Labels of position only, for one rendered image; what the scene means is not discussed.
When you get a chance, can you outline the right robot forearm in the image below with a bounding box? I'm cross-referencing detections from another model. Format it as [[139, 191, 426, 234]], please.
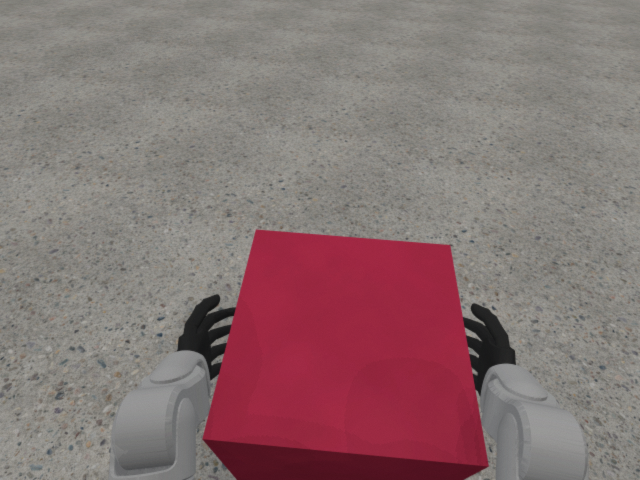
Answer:
[[480, 364, 589, 480]]

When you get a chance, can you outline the carton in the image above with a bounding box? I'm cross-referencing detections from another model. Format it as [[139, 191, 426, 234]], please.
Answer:
[[202, 230, 489, 480]]

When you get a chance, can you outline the robot left hand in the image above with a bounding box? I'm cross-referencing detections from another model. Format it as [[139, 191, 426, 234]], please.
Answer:
[[177, 294, 236, 381]]

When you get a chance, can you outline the robot right hand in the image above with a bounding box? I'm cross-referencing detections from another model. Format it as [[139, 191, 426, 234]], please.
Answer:
[[463, 303, 516, 396]]

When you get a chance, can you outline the left robot forearm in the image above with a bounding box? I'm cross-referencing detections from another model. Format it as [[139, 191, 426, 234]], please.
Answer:
[[108, 350, 211, 480]]

